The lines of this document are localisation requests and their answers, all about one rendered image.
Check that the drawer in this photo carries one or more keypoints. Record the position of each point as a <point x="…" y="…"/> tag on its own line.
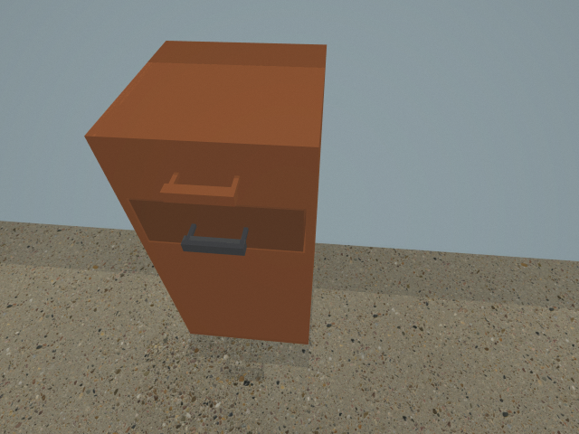
<point x="270" y="228"/>

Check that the handle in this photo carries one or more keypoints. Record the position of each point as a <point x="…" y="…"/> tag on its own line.
<point x="199" y="194"/>
<point x="214" y="245"/>

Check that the cabinet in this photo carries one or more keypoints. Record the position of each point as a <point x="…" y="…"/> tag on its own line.
<point x="230" y="114"/>

